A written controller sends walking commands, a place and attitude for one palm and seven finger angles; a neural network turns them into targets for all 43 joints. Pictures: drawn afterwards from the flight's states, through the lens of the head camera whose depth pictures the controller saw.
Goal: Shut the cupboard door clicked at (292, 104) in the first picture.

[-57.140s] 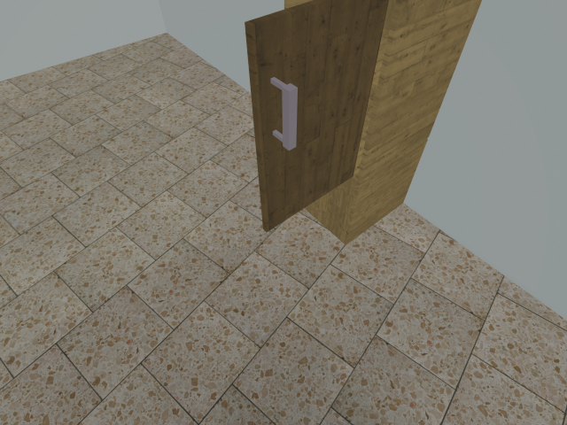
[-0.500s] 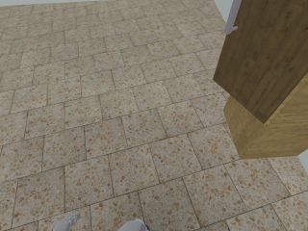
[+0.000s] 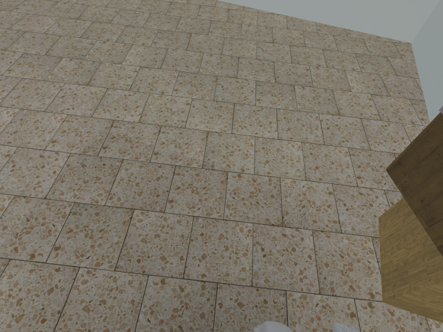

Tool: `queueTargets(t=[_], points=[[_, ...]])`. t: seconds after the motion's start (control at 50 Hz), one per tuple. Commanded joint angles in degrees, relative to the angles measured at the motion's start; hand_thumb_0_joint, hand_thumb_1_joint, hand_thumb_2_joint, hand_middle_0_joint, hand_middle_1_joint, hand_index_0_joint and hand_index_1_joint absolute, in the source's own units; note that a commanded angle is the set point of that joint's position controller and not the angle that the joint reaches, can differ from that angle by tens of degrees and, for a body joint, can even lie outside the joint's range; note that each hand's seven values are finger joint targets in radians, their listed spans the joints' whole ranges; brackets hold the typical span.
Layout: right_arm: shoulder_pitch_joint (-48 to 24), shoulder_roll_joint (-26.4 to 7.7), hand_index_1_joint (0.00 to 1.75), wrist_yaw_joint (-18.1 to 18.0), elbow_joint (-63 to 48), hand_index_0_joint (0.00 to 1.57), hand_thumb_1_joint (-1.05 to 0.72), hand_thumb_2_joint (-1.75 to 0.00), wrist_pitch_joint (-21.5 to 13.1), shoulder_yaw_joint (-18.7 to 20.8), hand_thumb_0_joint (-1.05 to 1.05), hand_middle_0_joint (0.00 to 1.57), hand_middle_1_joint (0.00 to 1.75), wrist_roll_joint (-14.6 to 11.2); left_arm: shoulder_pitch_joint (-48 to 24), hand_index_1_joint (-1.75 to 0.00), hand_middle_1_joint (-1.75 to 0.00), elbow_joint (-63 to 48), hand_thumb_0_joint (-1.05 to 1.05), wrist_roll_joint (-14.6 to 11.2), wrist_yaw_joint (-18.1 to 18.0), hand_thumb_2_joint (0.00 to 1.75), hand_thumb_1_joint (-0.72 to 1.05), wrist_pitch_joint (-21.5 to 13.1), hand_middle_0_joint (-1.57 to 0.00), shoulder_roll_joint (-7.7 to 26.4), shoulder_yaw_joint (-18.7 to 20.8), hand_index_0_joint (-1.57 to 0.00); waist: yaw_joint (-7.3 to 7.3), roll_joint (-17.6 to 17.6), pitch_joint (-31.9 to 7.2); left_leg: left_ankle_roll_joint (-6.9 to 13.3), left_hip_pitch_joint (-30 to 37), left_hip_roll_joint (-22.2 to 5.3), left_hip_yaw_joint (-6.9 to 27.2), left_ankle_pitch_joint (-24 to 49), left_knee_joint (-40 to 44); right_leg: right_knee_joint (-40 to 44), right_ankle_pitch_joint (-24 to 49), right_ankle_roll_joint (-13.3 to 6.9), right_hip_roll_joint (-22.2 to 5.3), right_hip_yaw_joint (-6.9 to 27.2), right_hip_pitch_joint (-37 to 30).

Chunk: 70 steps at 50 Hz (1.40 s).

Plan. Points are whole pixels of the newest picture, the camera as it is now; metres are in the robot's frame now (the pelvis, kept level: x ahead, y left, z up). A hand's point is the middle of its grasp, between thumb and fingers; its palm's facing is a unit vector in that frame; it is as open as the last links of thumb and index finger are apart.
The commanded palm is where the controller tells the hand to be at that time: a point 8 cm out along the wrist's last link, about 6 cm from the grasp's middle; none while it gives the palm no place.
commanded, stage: walk to a spot facing it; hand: left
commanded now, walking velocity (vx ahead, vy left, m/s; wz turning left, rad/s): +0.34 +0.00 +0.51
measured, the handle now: out of the picture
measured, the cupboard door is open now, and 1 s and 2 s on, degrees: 28 28 28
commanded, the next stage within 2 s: turn to face it in 0.80 s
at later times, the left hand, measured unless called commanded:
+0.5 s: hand (155, 275) +0.24 +0.15 -0.14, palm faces +0.22 -0.95 -0.22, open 7.4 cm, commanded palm none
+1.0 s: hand (106, 272) +0.24 +0.27 -0.17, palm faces +0.55 -0.81 -0.21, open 7.4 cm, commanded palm none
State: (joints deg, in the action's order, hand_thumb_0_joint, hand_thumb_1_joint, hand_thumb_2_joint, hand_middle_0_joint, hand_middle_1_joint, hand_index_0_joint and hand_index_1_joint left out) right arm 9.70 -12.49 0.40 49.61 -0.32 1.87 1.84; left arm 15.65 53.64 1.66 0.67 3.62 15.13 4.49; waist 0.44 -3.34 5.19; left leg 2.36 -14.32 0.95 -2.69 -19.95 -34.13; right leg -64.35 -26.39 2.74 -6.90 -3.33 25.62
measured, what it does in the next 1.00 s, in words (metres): walks ahead, turning left: right foot, then left foot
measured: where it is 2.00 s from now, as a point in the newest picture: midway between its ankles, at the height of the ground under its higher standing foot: (189, 276)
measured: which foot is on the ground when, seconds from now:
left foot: down 0.00-0.32, up 0.34-0.80, down 0.82-1.00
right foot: up 0.00-0.30, down 0.32-0.82, up 0.84-1.00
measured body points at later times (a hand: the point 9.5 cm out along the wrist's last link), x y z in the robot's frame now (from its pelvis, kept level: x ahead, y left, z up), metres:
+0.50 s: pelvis +0.18 -0.05 +0.01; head +0.22 -0.06 +0.46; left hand +0.23 +0.20 -0.12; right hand +0.23 -0.30 -0.15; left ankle +0.10 +0.07 -0.63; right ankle +0.22 -0.15 -0.73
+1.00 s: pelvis +0.31 +0.06 +0.00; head +0.34 +0.12 +0.45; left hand +0.22 +0.31 -0.16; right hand +0.54 -0.09 -0.12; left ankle +0.32 +0.13 -0.73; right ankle +0.38 -0.10 -0.64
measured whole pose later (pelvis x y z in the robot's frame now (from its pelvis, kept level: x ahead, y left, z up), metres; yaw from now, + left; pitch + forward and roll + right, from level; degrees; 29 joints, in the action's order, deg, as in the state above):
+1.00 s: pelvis +0.31 +0.06 +0.00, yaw +32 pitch +0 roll -2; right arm 6.9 -12.3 -0.6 50.1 -1.2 0.5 1.5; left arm 12.0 52.4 1.3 -0.2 1.2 14.3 4.2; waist 1.4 -2.1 7.3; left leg 5.7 -20.4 2.3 -4.1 -12.4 -32.4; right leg -69.0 -20.8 3.6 -7.1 -1.2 30.3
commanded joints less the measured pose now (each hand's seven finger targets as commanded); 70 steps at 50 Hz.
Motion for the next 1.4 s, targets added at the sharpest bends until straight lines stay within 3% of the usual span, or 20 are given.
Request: queueTargets(t=[0.0, 0.2, 0.26, 0.28, 0.3, 0.32, 0.36, 0.46, 0.6, 0.72, 0.76, 0.78, 0.8, 0.84, 0.94, 1.14, 1.28, 1.3, 1.34, 1.38], points=[[6.2, -11.1, 0.3, -1.2, -0.6, 0.2, -0.9, -0.9, -1.5, 2.9, 0.0, 0.2, 0.3, -0.6, -5.7, -0.3, -0.3, -7.5, 0.0, 0.2, 0.9, 0.9, 0.9, -3.5, -0.2, 4.3, 0.9, -0.2, -2.37, 11.3, -1.9, 7.3, 9.4, -13.0, 17.5, 8.5, 20.5, -0.3, 10.0, 1.3, -0.2, 2.7, 13.8], [9.9, -10.6, 0.3, -0.9, 2.6, 0.2, -0.9, -0.9, -2.2, 3.2, 0.0, 0.2, 0.3, -0.2, -13.3, -0.3, -0.3, -10.5, 0.0, -0.3, 1.5, 0.9, 0.9, -4.5, -0.2, 3.2, 0.0, -0.2, -2.83, 10.7, 0.1, 8.5, 7.1, -12.0, 16.0, 12.4, 20.1, 24.3, 15.3, 1.3, 3.0, 0.1, 4.9], [7.6, -10.5, 0.3, -1.0, 2.9, 0.2, -0.9, -0.9, -2.1, 3.3, 0.0, 0.2, 0.3, -0.5, -4.1, -0.3, -0.3, -8.0, 0.0, -0.3, 1.2, 0.9, 0.9, -5.5, -0.2, 4.5, 1.0, -0.2, 1.9, 8.1, -3.0, 6.2, -1.2, -10.2, 15.1, 13.1, 11.7, 32.3, 17.6, -0.2, 5.2, 0.0, -14.7], [7.1, -9.2, 0.3, -0.8, 2.7, 0.2, -0.9, -0.9, -2.4, 3.1, 0.0, 0.2, 0.3, -1.0, 4.6, -0.3, -0.3, -5.5, 0.0, 0.0, 0.8, 0.9, 0.9, -6.3, -0.2, 7.3, 1.9, -0.2, 5.91, 1.7, -6.8, 4.1, -7.9, -6.4, 12.5, 11.4, 0.1, 37.0, 15.0, -1.2, 2.6, 3.7, -28.5], [10.3, -4.7, 0.3, -0.3, 1.7, 0.2, -0.9, -0.9, -2.8, 2.4, 0.0, 0.2, 0.3, -1.7, 12.6, -0.3, -0.3, -3.9, 0.0, 0.7, 0.0, 0.9, 0.9, -6.9, -0.2, 14.2, 3.5, -0.2, 8.26, -15.9, -15.6, 0.6, -17.6, 2.3, 5.0, -7.3, -20.0, 45.0, 2.1, -5.6, -14.6, 23.1, -41.3], [10.6, -5.0, 0.3, -0.5, 0.9, 0.2, -0.9, -0.9, -2.5, 2.5, 0.0, 0.2, 0.3, -1.5, 12.6, -0.3, -0.3, -3.9, 0.0, 0.0, -0.5, 0.9, 0.9, -6.3, -0.2, 14.6, 3.2, -0.2, 6.67, -18.0, -15.7, 0.6, -21.3, 2.7, 5.6, -15.7, -34.1, 52.5, -6.3, -7.9, -21.7, 34.9, -36.3], [9.7, -5.2, 0.3, 0.0, 1.9, 0.2, -0.9, -0.9, -1.8, 2.9, 0.0, 0.2, 0.3, -0.7, 2.4, -0.3, -0.3, -6.2, 0.0, 0.0, -1.1, 0.9, 0.9, -6.2, -0.2, 9.0, 2.1, -0.2, 2.26, -11.5, -6.7, 0.5, -23.1, -3.3, 7.3, -4.8, -41.8, 54.9, -13.2, -7.6, -19.4, 29.0, -22.5], [8.1, -1.8, 0.3, 1.5, 3.5, 0.2, -0.9, -0.9, 0.6, 2.4, 0.0, 0.2, 0.3, -0.5, -0.9, -0.3, -0.3, -5.6, 0.0, -0.1, -1.3, 0.9, 0.9, -7.6, -0.2, 2.6, 0.4, -0.2, -1.85, -5.2, -4.5, -2.4, -20.1, -6.0, 3.6, 5.3, -36.8, 52.4, 16.3, -6.9, -12.6, 1.6, -14.9], [-2.1, -0.1, 0.3, 2.6, -0.6, 0.2, -0.9, -0.9, 0.8, 1.5, 0.0, 0.2, 0.3, -0.3, 5.0, -0.3, -0.3, -1.8, 0.0, 0.0, -1.5, 0.9, 0.9, -8.3, -0.2, 2.7, 0.3, -0.2, -0.04, -3.1, -2.6, -3.2, -25.4, -6.8, -1.3, 7.2, -20.5, 50.4, 35.3, -7.7, -13.4, -7.9, -25.0], [-2.9, -2.8, 0.3, 2.8, -2.9, 0.2, -0.9, -0.9, 0.1, 1.2, 0.0, 0.2, 0.3, -0.4, 4.6, -0.3, -0.3, -2.0, 0.0, 0.1, -1.5, 0.9, 0.9, -7.5, -0.2, 7.7, 1.3, -0.2, -1.16, -4.5, -5.1, -0.3, -12.6, -2.6, -6.1, 3.1, -5.1, 38.4, 52.6, -6.9, -16.0, -11.6, -27.4], [8.2, -8.3, 0.3, 2.4, -0.5, 0.2, -0.9, -0.9, -0.3, 2.7, 0.0, 0.2, 0.3, 0.1, 3.1, -0.3, -0.3, -2.8, 0.0, -0.6, -1.1, 0.9, 0.9, -7.0, -0.2, 9.0, 1.7, -0.2, -7.22, 1.5, -12.3, 0.8, 8.7, -0.9, -4.5, 11.7, 3.7, 18.7, 43.1, -3.9, -13.2, -14.8, -18.0], [14.2, -15.9, 0.3, 1.7, 0.2, 0.2, -0.9, -0.9, -0.7, 4.6, 0.0, 0.2, 0.3, 0.6, 4.1, -0.3, -0.3, -4.5, 0.0, -1.1, -0.4, 0.9, 0.9, -6.5, -0.2, 6.0, 1.2, -0.2, -9.09, 16.7, -17.9, 7.2, 22.5, -15.2, 16.2, 25.7, 5.3, 1.4, 7.0, 0.2, -4.2, -14.7, -1.1], [18.2, -20.1, 0.3, 0.5, 0.9, 0.2, -0.9, -0.9, -0.9, 5.3, 0.0, 0.2, 0.3, -0.3, 0.5, -0.3, -0.3, -7.6, 0.0, -1.0, -0.4, 0.9, 0.9, -6.0, -0.2, 4.6, 0.1, -0.2, -10.79, 20.3, -21.4, 13.8, 28.3, -25.2, 33.2, 38.7, 10.1, -11.1, -12.9, 1.2, 1.9, -5.8, 11.2], [13.3, -17.3, 0.3, -0.4, -0.6, 0.2, -0.9, -0.9, -0.8, 4.2, 0.0, 0.2, 0.3, -0.7, -4.8, -0.3, -0.3, -9.6, 0.0, -0.8, -1.2, 0.9, 0.9, -5.4, -0.2, 4.9, 0.3, -0.2, -7.71, 5.8, -14.2, 12.7, 16.3, -24.4, 28.1, 28.4, 13.2, -13.8, -6.0, 0.1, -0.9, 0.7, 12.9], [1.7, -8.2, 0.3, -1.9, -1.9, 0.2, -0.9, -0.9, -2.2, 1.1, 0.0, 0.2, 0.3, -0.8, 6.0, -0.3, -0.3, -1.9, 0.0, 0.0, -1.0, 0.9, 0.9, -3.0, -0.2, 1.4, 0.0, -0.2, 0.54, 10.5, -11.1, 5.0, 4.3, -14.0, 10.7, 31.3, 15.8, -5.3, 9.4, 1.1, -0.7, 3.5, 3.9], [4.8, -5.8, 0.3, -2.7, 3.4, 0.2, -0.9, -0.9, -0.6, 1.0, 0.0, 0.2, 0.3, -0.4, -2.3, -0.3, -0.3, -2.5, 0.0, -0.3, -1.0, 0.9, 0.9, -0.7, -0.2, 0.0, -0.6, -0.2, -0.68, 9.3, -1.7, 7.3, 2.2, -17.4, 4.7, 24.8, 18.5, 14.5, 8.9, 0.2, 3.4, 3.2, 0.4], [5.3, -7.9, 0.3, -2.9, 4.1, 0.2, -0.9, -0.9, 0.4, 2.4, 0.0, 0.2, 0.3, -0.5, -0.2, -0.3, -0.3, -3.2, 0.0, -0.3, -0.4, 0.9, 0.9, -1.4, -0.2, -0.3, 0.2, -0.2, -0.27, 9.8, -6.1, 4.9, 7.4, -18.7, 0.6, 31.9, 6.9, 30.6, 12.5, -2.0, 5.8, -0.6, -9.3], [4.7, -8.0, 0.3, -2.8, 3.9, 0.2, -0.9, -0.9, 0.5, 2.5, 0.0, 0.2, 0.3, -0.9, 2.2, -0.3, -0.3, -2.7, 0.0, -0.2, -0.3, 0.9, 0.9, -1.9, -0.2, 0.7, 0.5, -0.2, 0.93, 8.0, -7.2, 2.8, 5.5, -16.8, -1.2, 28.4, 2.5, 36.5, 19.1, -2.7, 5.2, 0.6, -13.9], [2.6, -3.2, 0.3, -2.2, 1.0, 0.2, -0.9, -0.9, 0.4, 2.0, 0.0, 0.2, 0.3, -1.5, 6.9, -0.3, -0.3, -1.5, 0.0, 0.5, -1.2, 0.9, 0.9, -3.4, -0.2, 8.3, 1.9, -0.2, 2.73, -11.9, -8.1, -4.5, -14.0, -3.6, -8.5, -10.4, -18.5, 42.4, 56.4, -12.8, -13.5, 25.2, -26.4], [0.5, -3.4, 0.3, -2.7, 0.2, 0.2, -0.9, -0.9, 1.5, 1.7, 0.0, 0.2, 0.3, -1.2, 5.7, -0.3, -0.3, -2.0, 0.0, -0.2, -2.4, 0.9, 0.9, -2.9, -0.2, 7.4, 2.1, -0.2, 2.35, -6.9, -6.8, -4.8, -21.1, -4.2, 2.1, -13.5, -30.7, 42.7, 55.6, -17.9, -13.5, 23.9, -27.1]])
